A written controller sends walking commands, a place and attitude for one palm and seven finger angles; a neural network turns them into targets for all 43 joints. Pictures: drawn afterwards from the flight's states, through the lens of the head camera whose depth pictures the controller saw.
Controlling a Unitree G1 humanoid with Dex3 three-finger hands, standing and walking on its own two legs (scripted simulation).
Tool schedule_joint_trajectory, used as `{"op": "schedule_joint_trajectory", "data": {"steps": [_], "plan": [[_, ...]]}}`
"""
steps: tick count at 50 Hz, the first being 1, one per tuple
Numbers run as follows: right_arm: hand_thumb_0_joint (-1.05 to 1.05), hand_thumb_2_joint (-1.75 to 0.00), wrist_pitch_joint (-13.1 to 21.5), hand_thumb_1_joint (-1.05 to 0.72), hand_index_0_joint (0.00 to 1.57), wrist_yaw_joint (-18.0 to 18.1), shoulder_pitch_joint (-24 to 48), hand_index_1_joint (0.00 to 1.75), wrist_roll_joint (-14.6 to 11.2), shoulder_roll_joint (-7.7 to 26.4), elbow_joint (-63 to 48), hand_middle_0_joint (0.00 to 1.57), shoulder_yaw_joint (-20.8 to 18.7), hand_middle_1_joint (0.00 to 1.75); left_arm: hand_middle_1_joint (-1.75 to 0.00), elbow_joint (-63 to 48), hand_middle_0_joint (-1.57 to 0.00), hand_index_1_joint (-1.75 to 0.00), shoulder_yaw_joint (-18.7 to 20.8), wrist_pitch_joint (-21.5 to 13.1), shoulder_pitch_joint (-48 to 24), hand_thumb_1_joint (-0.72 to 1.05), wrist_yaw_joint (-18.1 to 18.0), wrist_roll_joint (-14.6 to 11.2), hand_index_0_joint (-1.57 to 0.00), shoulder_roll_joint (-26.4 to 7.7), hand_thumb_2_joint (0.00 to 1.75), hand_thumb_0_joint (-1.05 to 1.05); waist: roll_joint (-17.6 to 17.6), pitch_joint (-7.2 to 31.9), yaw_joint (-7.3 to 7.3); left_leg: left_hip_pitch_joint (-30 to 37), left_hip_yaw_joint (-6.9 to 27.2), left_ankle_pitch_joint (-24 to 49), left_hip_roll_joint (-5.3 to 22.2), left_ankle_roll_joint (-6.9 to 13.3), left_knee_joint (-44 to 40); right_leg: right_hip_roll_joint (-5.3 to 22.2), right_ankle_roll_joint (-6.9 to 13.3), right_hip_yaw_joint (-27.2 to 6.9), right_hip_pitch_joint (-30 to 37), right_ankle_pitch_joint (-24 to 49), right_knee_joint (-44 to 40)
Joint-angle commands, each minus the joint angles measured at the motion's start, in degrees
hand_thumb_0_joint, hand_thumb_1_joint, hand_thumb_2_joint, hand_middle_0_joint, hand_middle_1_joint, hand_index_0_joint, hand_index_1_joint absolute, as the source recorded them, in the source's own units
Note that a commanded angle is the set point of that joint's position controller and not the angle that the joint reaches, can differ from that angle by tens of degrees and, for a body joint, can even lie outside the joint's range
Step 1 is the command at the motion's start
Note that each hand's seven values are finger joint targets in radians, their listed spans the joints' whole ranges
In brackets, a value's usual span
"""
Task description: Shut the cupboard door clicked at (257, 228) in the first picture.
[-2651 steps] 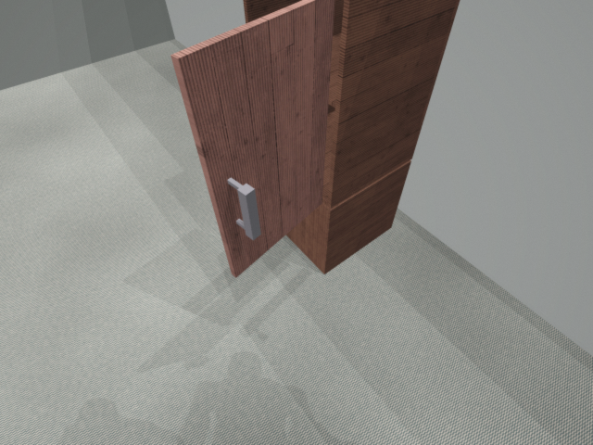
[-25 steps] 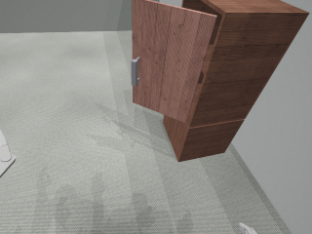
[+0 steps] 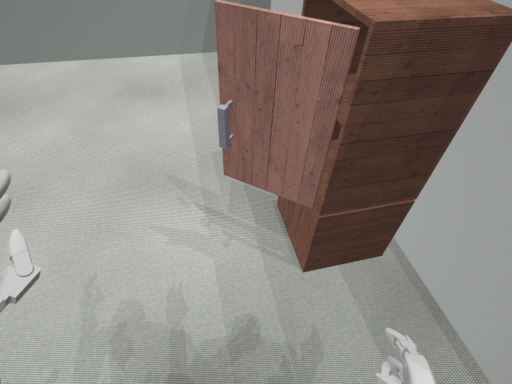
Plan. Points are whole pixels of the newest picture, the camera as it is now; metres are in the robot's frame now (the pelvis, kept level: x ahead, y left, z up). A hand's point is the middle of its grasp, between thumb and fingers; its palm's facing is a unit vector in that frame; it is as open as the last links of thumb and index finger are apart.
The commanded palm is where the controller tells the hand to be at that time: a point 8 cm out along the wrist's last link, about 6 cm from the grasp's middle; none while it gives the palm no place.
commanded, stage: stop stepping back and stand still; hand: left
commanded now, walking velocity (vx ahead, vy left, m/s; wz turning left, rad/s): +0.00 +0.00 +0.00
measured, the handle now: (227, 124) +0.87 +0.13 -0.08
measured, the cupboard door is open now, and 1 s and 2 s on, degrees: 50 50 50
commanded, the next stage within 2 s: let the arm hang, fingers relaxed in 0.04 s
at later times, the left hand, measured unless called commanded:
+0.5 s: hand out of the picture +0.01 +0.20 -0.18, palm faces +0.04 -0.98 -0.18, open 6.9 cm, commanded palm none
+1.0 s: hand out of the picture -0.05 +0.20 -0.17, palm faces +0.02 -0.98 -0.18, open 7.4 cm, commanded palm none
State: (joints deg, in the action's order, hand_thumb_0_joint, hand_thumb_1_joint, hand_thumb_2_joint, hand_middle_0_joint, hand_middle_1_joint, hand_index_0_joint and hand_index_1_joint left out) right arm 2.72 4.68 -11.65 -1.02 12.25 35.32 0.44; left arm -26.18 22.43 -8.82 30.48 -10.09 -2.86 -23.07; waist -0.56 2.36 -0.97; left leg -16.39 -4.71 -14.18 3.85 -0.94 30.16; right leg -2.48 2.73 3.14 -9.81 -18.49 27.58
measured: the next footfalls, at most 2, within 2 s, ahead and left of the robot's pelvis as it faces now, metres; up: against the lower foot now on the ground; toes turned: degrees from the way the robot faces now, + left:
none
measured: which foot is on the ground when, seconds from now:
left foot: down 0.00-1.00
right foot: down 0.00-1.00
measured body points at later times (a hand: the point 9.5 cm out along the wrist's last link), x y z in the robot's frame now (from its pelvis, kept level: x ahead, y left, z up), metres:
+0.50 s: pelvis -0.03 +0.02 +0.00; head +0.00 +0.04 +0.45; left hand +0.01 +0.25 -0.16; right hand +0.02 -0.22 -0.14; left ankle +0.02 +0.13 -0.74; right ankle -0.04 -0.08 -0.74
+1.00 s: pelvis -0.03 +0.04 +0.01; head -0.03 +0.04 +0.46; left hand -0.05 +0.26 -0.16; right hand -0.03 -0.18 -0.15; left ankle +0.02 +0.13 -0.74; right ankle -0.04 -0.08 -0.74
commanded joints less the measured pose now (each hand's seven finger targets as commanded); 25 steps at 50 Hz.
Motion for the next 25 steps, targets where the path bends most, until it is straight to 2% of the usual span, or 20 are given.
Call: {"op": "schedule_joint_trajectory", "data": {"steps": [1,4,6,7,8,9,10,11,13,14,16,18,19,22,23,25], "plan": [[0.00,-0.90,2.29,-0.90,0.20,0.44,3.90,0.30,0.03,5.50,-9.12,0.20,-2.02,0.30,-0.30,-11.67,-0.20,-0.30,7.63,-3.78,-0.16,0.90,-1.18,-0.17,-0.20,-10.67,0.90,0.00,4.25,4.26,0.11,4.27,3.20,16.68,1.82,1.26,-1.80,7.51,-1.56,-7.67,-0.38,26.47,-4.14],[0.00,-0.90,2.19,-0.90,0.20,0.59,4.00,0.30,0.09,5.96,-9.43,0.20,-2.24,0.30,-0.30,-11.10,-0.20,-0.30,8.80,-3.70,0.67,0.90,-1.17,-0.37,-0.20,-11.85,0.90,0.00,4.21,4.05,0.33,4.51,3.54,15.39,2.12,1.32,-2.82,6.83,-1.83,-7.34,-1.22,23.07,-4.89],[0.00,-0.90,2.22,-0.90,0.20,0.67,3.79,0.30,0.06,5.90,-9.67,0.20,-2.09,0.30,-0.30,-11.46,-0.20,-0.30,7.89,-3.83,0.21,0.90,-1.13,-0.36,-0.20,-10.97,0.90,0.00,4.73,3.86,0.26,4.30,3.82,14.68,2.32,1.47,-3.59,6.48,-1.92,-7.07,-1.13,21.13,-4.88],[0.00,-0.90,5.73,-0.90,0.20,-4.79,10.13,0.30,-1.18,16.00,-1.97,0.20,-3.33,0.30,-0.30,28.82,-0.20,-0.30,-18.00,4.53,-5.63,0.90,7.20,2.68,-0.20,-0.83,0.90,0.00,5.83,-1.98,-0.73,0.97,3.90,24.39,3.91,1.77,2.68,9.78,-1.14,-1.06,-6.17,26.74,2.60],[0.00,-0.90,3.29,-0.90,0.20,-5.04,6.04,0.30,0.01,15.08,-0.22,0.20,-4.50,0.30,-0.30,31.33,-0.20,-0.30,-16.77,8.86,-6.13,0.90,8.98,3.04,-0.20,-0.23,0.90,0.00,5.65,2.01,-0.03,3.14,3.83,21.13,4.57,1.61,1.01,9.13,-0.96,-4.54,-6.95,21.08,1.32],[0.00,-0.90,2.59,-0.90,0.20,-4.91,3.40,0.30,0.84,13.95,1.14,0.20,-4.32,0.30,-0.30,33.93,-0.20,-0.30,-17.54,9.16,-7.62,0.90,9.66,3.70,-0.20,1.62,0.90,0.00,3.14,2.50,0.45,2.12,4.69,19.97,5.16,2.36,1.03,7.95,-0.93,-3.20,-7.31,16.09,2.47],[0.00,-0.90,1.41,-0.90,0.20,-4.77,3.10,0.30,0.96,13.70,0.92,0.20,-3.43,0.30,-0.30,36.59,-0.20,-0.30,-17.90,9.16,-8.84,0.90,10.05,3.58,-0.20,1.18,0.90,0.00,1.25,2.28,0.89,-0.11,6.03,16.81,5.37,3.39,0.15,7.62,-0.99,-2.79,-6.28,13.14,2.47],[0.00,-0.90,0.55,-0.90,0.20,-4.70,3.37,0.30,1.18,13.46,1.13,0.20,-2.89,0.30,-0.30,39.72,-0.20,-0.30,-18.20,9.03,-10.66,0.90,10.21,3.68,-0.20,0.44,0.90,0.00,-3.34,1.86,1.11,-1.27,6.74,15.29,4.85,3.70,0.12,7.42,-0.72,-3.09,-5.16,12.90,1.91],[0.00,-0.90,-0.65,-0.90,0.20,-4.46,3.15,0.30,1.56,12.42,2.39,0.20,-2.22,0.30,-0.30,46.81,-0.20,-0.30,-18.98,8.67,-13.53,0.90,10.01,3.79,-0.20,-0.18,0.90,0.00,-10.83,2.02,0.64,0.41,6.56,13.64,2.47,3.01,2.33,9.83,0.72,-6.05,-5.58,16.89,-0.15],[0.00,-0.90,-1.26,-0.90,0.20,-4.45,2.26,0.30,1.89,11.82,3.39,0.20,-2.11,0.30,-0.30,50.49,-0.20,-0.30,-19.41,8.64,-14.59,0.90,9.74,3.93,-0.20,-0.45,0.90,0.00,-11.68,2.30,0.21,1.53,6.19,14.31,1.59,2.55,2.50,10.69,1.49,-6.78,-5.47,19.42,-0.21],[0.00,-0.90,-2.50,-0.90,0.20,-4.35,1.26,0.30,2.43,9.79,6.15,0.20,-1.38,0.30,-0.30,57.39,-0.20,-0.30,-20.34,9.19,-15.60,0.90,9.12,3.66,-0.20,0.93,0.90,0.00,-7.74,2.22,0.04,3.56,5.90,14.13,0.99,2.13,1.01,10.93,1.50,-6.91,-5.46,17.47,-0.88],[0.00,-0.90,-3.10,-0.90,0.20,-4.28,1.24,0.30,2.66,9.21,9.17,0.20,-0.93,0.30,-0.30,63.65,-0.20,-0.30,-20.79,9.57,-16.30,0.90,8.81,3.62,-0.20,1.72,0.90,0.00,-0.29,1.56,0.06,4.45,7.00,13.39,2.13,2.41,-3.11,8.80,0.24,-6.38,-4.61,9.59,-1.86],[0.00,-0.90,-3.17,-0.90,0.20,-4.22,1.37,0.30,2.64,9.68,10.42,0.20,-0.84,0.30,-0.30,66.55,-0.20,-0.30,-20.81,9.56,-15.78,0.90,8.73,3.71,-0.20,1.50,0.90,0.00,2.17,1.57,0.58,4.05,7.71,13.17,2.62,2.63,-4.45,7.88,-0.29,-6.12,-3.01,7.40,-2.58],[0.00,-0.90,-3.21,-0.90,0.20,-3.71,0.45,0.30,2.45,7.25,15.13,0.20,-0.73,0.30,-0.30,74.60,-0.20,-0.30,-20.74,9.32,-13.99,0.90,8.78,3.51,-0.20,3.72,0.90,0.00,6.43,-0.63,0.81,3.01,7.41,5.52,2.15,2.48,-7.29,7.65,-0.03,-6.66,-2.14,3.98,-5.75],[0.00,-0.90,-3.25,-0.90,0.20,-3.50,-0.24,0.30,2.78,6.27,16.07,0.20,-1.11,0.30,-0.30,75.98,-0.20,-0.30,-19.86,9.32,-12.64,0.90,8.67,3.75,-0.20,5.58,0.90,0.00,9.31,-0.61,1.07,2.85,7.41,2.36,2.24,2.65,-8.31,7.52,0.32,-6.14,-1.87,3.23,-6.55],[0.00,-0.90,-3.52,-0.90,0.20,-3.30,-1.63,0.30,2.49,5.76,18.06,0.20,-1.36,0.30,-0.30,79.18,-0.20,-0.30,-20.17,9.32,-11.84,0.90,8.77,3.72,-0.20,5.46,0.90,0.00,8.99,-1.82,0.92,2.53,7.62,-0.84,2.39,2.69,-9.41,7.30,0.50,-5.90,-2.04,2.54,-7.87]]}}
